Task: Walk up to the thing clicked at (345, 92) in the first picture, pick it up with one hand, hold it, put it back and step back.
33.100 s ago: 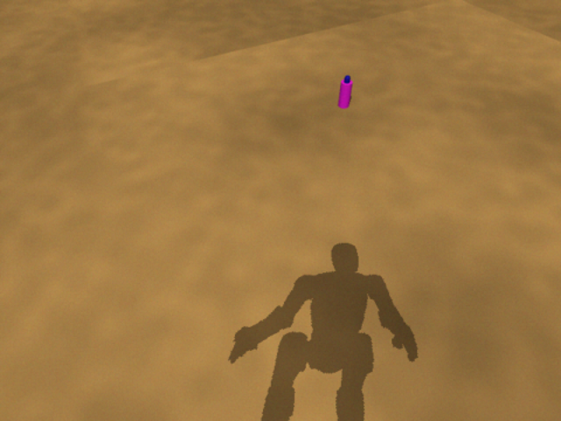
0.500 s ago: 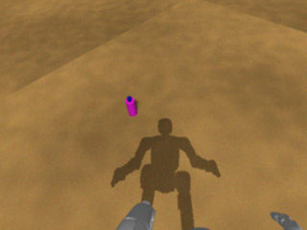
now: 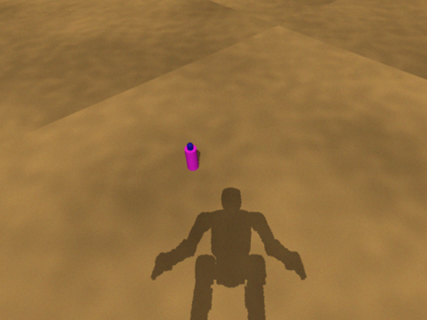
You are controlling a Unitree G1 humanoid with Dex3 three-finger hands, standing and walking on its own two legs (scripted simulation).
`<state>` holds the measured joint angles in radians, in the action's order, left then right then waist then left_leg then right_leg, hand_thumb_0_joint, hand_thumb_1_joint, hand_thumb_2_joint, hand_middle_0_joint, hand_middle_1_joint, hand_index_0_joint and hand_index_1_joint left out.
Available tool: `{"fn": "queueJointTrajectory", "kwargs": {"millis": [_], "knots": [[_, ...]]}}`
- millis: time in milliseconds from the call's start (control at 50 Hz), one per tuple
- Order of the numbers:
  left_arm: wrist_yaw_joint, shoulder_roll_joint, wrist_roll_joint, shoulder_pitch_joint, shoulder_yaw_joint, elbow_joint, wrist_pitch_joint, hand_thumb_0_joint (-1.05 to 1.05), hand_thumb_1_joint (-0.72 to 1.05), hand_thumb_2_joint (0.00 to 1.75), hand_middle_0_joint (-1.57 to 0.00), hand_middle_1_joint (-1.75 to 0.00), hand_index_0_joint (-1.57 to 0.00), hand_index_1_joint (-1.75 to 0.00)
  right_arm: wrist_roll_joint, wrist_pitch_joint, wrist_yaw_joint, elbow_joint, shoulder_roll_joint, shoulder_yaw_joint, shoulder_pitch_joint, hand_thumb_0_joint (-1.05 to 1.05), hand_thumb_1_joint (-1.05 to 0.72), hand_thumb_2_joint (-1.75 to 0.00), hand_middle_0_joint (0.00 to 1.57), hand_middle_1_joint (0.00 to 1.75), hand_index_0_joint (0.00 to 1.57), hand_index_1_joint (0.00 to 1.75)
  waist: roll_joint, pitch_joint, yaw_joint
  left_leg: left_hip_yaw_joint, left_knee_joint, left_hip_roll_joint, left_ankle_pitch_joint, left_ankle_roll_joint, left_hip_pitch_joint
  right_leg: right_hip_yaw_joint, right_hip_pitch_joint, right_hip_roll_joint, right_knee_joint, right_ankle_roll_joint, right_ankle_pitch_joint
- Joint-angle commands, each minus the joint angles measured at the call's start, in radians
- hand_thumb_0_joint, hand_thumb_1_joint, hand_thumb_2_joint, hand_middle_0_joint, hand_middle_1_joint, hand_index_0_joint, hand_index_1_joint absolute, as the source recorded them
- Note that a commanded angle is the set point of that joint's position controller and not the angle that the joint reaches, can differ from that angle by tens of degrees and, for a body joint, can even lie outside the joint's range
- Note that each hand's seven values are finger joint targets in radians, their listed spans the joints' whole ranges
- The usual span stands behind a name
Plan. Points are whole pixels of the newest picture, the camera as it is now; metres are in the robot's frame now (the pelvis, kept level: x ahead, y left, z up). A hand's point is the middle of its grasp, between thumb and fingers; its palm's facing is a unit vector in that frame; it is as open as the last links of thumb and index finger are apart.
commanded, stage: step back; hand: left
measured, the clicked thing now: (191, 155) +1.08 +0.21 -0.66
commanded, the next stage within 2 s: stand in 0.60 s
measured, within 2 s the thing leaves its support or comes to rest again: neither
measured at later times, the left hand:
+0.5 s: hand out of the picture +0.14 +0.29 -0.14, palm faces -0.01 -0.93 -0.36, open 7.4 cm
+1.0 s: hand out of the picture +0.13 +0.28 -0.13, palm faces -0.04 -0.94 -0.33, open 7.4 cm
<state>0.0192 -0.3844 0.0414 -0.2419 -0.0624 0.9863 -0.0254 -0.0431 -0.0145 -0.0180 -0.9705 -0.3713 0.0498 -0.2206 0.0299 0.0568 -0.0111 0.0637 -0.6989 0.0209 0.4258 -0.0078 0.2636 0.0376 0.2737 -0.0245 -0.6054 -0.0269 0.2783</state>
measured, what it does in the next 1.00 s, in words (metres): steps on the spot: left foot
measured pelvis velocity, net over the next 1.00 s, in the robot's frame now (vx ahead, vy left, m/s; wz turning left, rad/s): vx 0.04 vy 0.03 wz -0.01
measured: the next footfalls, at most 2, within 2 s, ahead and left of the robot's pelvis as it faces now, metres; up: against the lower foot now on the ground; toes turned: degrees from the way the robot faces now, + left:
left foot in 0.22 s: +0.10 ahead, +0.15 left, +0.00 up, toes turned +1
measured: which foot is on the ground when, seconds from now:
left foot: up 0.00-0.20, down 0.22-1.00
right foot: down 0.00-1.00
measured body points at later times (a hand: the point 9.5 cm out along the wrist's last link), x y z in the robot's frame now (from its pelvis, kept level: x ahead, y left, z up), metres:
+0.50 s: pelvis +0.05 +0.03 +0.01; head +0.07 +0.04 +0.46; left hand +0.14 +0.34 -0.12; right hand +0.16 -0.26 -0.11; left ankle +0.06 +0.15 -0.72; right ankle +0.03 -0.11 -0.72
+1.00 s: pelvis +0.04 +0.03 +0.02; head +0.05 +0.03 +0.47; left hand +0.13 +0.33 -0.11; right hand +0.13 -0.27 -0.11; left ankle +0.06 +0.15 -0.72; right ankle +0.03 -0.11 -0.72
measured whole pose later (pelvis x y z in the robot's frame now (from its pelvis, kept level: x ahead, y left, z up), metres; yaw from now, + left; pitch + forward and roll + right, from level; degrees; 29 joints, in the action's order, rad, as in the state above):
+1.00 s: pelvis +0.04 +0.03 +0.02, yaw -1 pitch -3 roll +0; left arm 0.01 -0.35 0.01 -0.08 0.00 1.14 -0.02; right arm -0.01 0.01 -0.01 -1.14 -0.35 0.02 -0.06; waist 0.00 0.07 0.00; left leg -0.03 -0.33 0.01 0.15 0.00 0.13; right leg -0.01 0.08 0.02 -0.33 0.03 0.19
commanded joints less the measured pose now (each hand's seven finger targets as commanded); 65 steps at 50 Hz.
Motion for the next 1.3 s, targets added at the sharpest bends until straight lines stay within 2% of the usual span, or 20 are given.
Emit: {"fn": "queueJointTrajectory", "kwargs": {"millis": [0,60,120,160,180,200,220,240,260,280,320,340,360,420,460,700,780,960,1140,1280], "knots": [[-0.031,-0.308,-0.001,0.031,-0.087,-0.095,-0.047,0.0,0.9,0.9,-0.2,-0.3,-0.2,-0.3,0.011,0.03,0.021,0.078,-0.216,0.059,0.047,0.0,-0.9,-0.9,0.2,0.3,0.2,0.3,-0.071,0.07,-0.034,0.094,-0.247,-0.005,0.099,-0.007,0.308,-0.594,-0.079,0.394,0.375,-0.214,0.398],[-0.032,-0.265,-0.003,0.068,-0.071,-0.091,-0.05,0.0,0.9,0.9,-0.2,-0.3,-0.2,-0.3,0.013,0.039,0.014,0.051,-0.189,0.054,0.012,0.0,-0.9,-0.9,0.2,0.3,0.2,0.3,-0.119,0.018,-0.014,0.045,-0.162,0.019,0.038,-0.003,0.203,-0.373,-0.042,0.299,0.313,-0.156,0.184],[-0.026,-0.256,-0.003,0.098,-0.055,-0.1,-0.042,0.0,0.9,0.9,-0.2,-0.3,-0.2,-0.3,0.008,0.037,0.009,0.04,-0.172,0.055,0.009,0.0,-0.9,-0.9,0.2,0.3,0.2,0.3,-0.193,-0.013,-0.005,-0.05,-0.013,0.005,0.007,0.006,0.069,-0.26,0.02,0.262,0.261,-0.132,0.031],[-0.024,-0.237,-0.016,0.113,-0.037,-0.106,-0.028,0.0,0.9,0.9,-0.2,-0.3,-0.2,-0.3,0.01,0.046,0.014,0.024,-0.157,0.053,0.005,0.0,-0.9,-0.9,0.2,0.3,0.2,0.3,-0.164,-0.045,0.021,-0.1,0.189,-0.027,-0.144,0.008,-0.068,-0.181,0.055,0.217,0.15,-0.104,-0.149],[-0.025,-0.205,-0.02,0.105,-0.02,-0.103,-0.023,0.0,0.9,0.9,-0.2,-0.3,-0.2,-0.3,0.006,0.051,0.022,0.013,-0.159,0.056,-0.001,0.0,-0.9,-0.9,0.2,0.3,0.2,0.3,-0.132,-0.065,0.031,-0.074,0.253,-0.019,-0.229,0.002,-0.13,-0.149,0.069,0.19,0.077,-0.076,-0.249],[-0.025,-0.164,-0.026,0.087,-0.005,-0.11,-0.021,0.0,0.9,0.9,-0.2,-0.3,-0.2,-0.3,0.002,0.057,0.029,0.013,-0.195,0.063,-0.009,0.0,-0.9,-0.9,0.2,0.3,0.2,0.3,-0.036,-0.116,0.032,0.05,0.289,0.071,-0.284,-0.027,-0.188,-0.119,0.087,0.151,-0.01,-0.037,-0.264],[-0.025,-0.127,-0.044,0.069,0.007,-0.101,-0.013,0.0,0.9,0.9,-0.2,-0.3,-0.2,-0.3,0.006,0.063,0.031,0.032,-0.239,0.058,0.059,0.0,-0.9,-0.9,0.2,0.3,0.2,0.3,0.095,-0.122,-0.002,0.281,0.357,0.231,-0.226,-0.095,-0.128,-0.065,0.111,0.052,-0.074,0.014,-0.055],[-0.033,-0.182,-0.043,0.074,-0.014,-0.074,-0.004,0.0,0.9,0.9,-0.2,-0.3,-0.2,-0.3,0.015,0.058,0.026,0.038,-0.282,0.061,0.108,0.0,-0.9,-0.9,0.2,0.3,0.2,0.3,0.098,-0.108,-0.007,0.289,0.355,0.287,-0.165,-0.177,0.005,-0.052,0.0,0.045,-0.087,0.015,0.197],[-0.032,-0.182,-0.036,0.066,-0.009,-0.059,-0.006,0.0,0.9,0.9,-0.2,-0.3,-0.2,-0.3,0.015,0.055,0.023,0.034,-0.261,0.056,0.14,0.0,-0.9,-0.9,0.2,0.3,0.2,0.3,0.068,-0.092,-0.021,0.249,0.333,0.266,-0.19,-0.171,0.023,-0.061,-0.044,0.049,-0.037,0.009,0.178],[-0.033,-0.171,-0.031,0.059,-0.004,-0.046,-0.01,0.0,0.9,0.9,-0.2,-0.3,-0.2,-0.3,0.014,0.052,0.023,0.032,-0.239,0.045,0.16,0.0,-0.9,-0.9,0.2,0.3,0.2,0.3,0.055,-0.091,-0.033,0.171,0.294,0.219,-0.277,-0.129,0.002,-0.068,-0.062,0.061,0.053,0.003,0.062],[-0.035,-0.197,-0.034,0.059,-0.012,-0.021,-0.019,0.0,0.9,0.9,-0.2,-0.3,-0.2,-0.3,0.022,0.05,0.025,0.019,-0.206,0.031,0.172,0.0,-0.9,-0.9,0.2,0.3,0.2,0.3,0.08,-0.092,-0.028,0.082,0.253,0.139,-0.346,-0.05,0.027,-0.12,-0.125,0.09,0.113,-0.001,-0.148],[-0.033,-0.208,-0.035,0.08,-0.013,-0.02,-0.021,0.0,0.9,0.9,-0.2,-0.3,-0.2,-0.3,0.025,0.051,0.026,0.011,-0.196,0.028,0.167,0.0,-0.9,-0.9,0.2,0.3,0.2,0.3,0.069,-0.096,-0.014,0.063,0.252,0.118,-0.334,-0.036,0.029,-0.135,-0.138,0.109,0.117,-0.008,-0.194],[-0.034,-0.213,-0.035,0.095,-0.013,-0.016,-0.021,0.0,0.9,0.9,-0.2,-0.3,-0.2,-0.3,0.027,0.05,0.026,0.002,-0.191,0.025,0.169,0.0,-0.9,-0.9,0.2,0.3,0.2,0.3,0.049,-0.098,-0.009,0.048,0.252,0.108,-0.344,-0.031,0.001,-0.143,-0.133,0.121,0.119,-0.01,-0.241],[-0.039,-0.204,-0.036,0.122,-0.008,-0.006,-0.023,0.0,0.9,0.9,-0.2,-0.3,-0.2,-0.3,0.029,0.051,0.029,-0.026,-0.195,0.027,0.166,0.0,-0.9,-0.9,0.2,0.3,0.2,0.3,0.004,-0.166,-0.002,0.014,0.211,0.11,-0.559,-0.036,-0.106,-0.131,-0.15,0.131,0.128,-0.008,-0.364],[-0.042,-0.199,-0.036,0.13,-0.006,0.005,-0.021,0.0,0.9,0.9,-0.2,-0.3,-0.2,-0.3,0.033,0.048,0.029,-0.036,-0.187,0.028,0.185,0.0,-0.9,-0.9,0.2,0.3,0.2,0.3,-0.007,-0.169,-0.003,0.002,0.21,0.113,-0.601,-0.038,-0.133,-0.125,-0.148,0.132,0.138,-0.003,-0.399],[-0.034,-0.169,-0.037,0.2,0.016,0.062,-0.012,0.0,0.9,0.9,-0.2,-0.3,-0.2,-0.3,0.037,0.054,0.022,-0.074,-0.178,0.01,0.227,0.0,-0.9,-0.9,0.2,0.3,0.2,0.3,-0.022,-0.128,0.007,0.018,0.356,0.121,-0.555,-0.018,-0.2,-0.118,-0.187,0.141,0.257,0.02,-0.325],[-0.031,-0.176,-0.035,0.224,0.017,0.074,-0.013,0.0,0.9,0.9,-0.2,-0.3,-0.2,-0.3,0.037,0.052,0.019,-0.082,-0.175,0.009,0.242,0.0,-0.9,-0.9,0.2,0.3,0.2,0.3,-0.021,-0.104,0.01,0.017,0.392,0.114,-0.444,-0.009,-0.177,-0.125,-0.19,0.147,0.303,0.021,-0.246],[-0.028,-0.177,-0.031,0.213,0.018,0.09,-0.017,0.0,0.9,0.9,-0.2,-0.3,-0.2,-0.3,0.036,0.052,0.018,-0.097,-0.177,0.005,0.227,0.0,-0.9,-0.9,0.2,0.3,0.2,0.3,-0.029,-0.119,0.015,0.008,0.404,0.115,-0.415,-0.009,-0.2,-0.127,-0.188,0.154,0.331,0.021,-0.249],[-0.023,-0.174,-0.029,0.18,0.02,0.106,-0.011,0.0,0.9,0.9,-0.2,-0.3,-0.2,-0.3,0.034,0.045,0.014,-0.114,-0.185,0.003,0.194,0.0,-0.9,-0.9,0.2,0.3,0.2,0.3,-0.025,-0.046,0.015,0.028,0.448,0.109,-0.189,-0.006,-0.138,-0.137,-0.124,0.143,0.362,0.016,-0.068],[-0.021,-0.185,-0.031,0.166,0.018,0.102,-0.012,0.0,0.9,0.9,-0.2,-0.3,-0.2,-0.3,0.031,0.045,0.012,-0.112,-0.181,0.001,0.175,0.0,-0.9,-0.9,0.2,0.3,0.2,0.3,-0.039,-0.052,0.018,0.03,0.441,0.108,-0.196,-0.009,-0.135,-0.146,-0.11,0.147,0.354,0.011,-0.059]]}}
